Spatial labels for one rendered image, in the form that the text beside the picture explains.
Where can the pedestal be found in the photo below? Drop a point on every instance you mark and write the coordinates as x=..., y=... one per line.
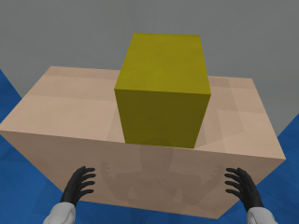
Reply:
x=70, y=119

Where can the robot left hand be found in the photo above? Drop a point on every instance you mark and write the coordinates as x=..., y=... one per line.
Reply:
x=73, y=191

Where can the robot left forearm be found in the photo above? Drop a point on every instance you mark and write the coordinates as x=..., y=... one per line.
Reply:
x=61, y=213

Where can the robot right hand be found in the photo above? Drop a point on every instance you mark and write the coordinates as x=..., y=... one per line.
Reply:
x=248, y=193

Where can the carton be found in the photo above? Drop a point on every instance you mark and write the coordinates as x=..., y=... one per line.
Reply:
x=162, y=91

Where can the robot right forearm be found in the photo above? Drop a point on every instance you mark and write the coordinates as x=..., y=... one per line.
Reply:
x=260, y=215

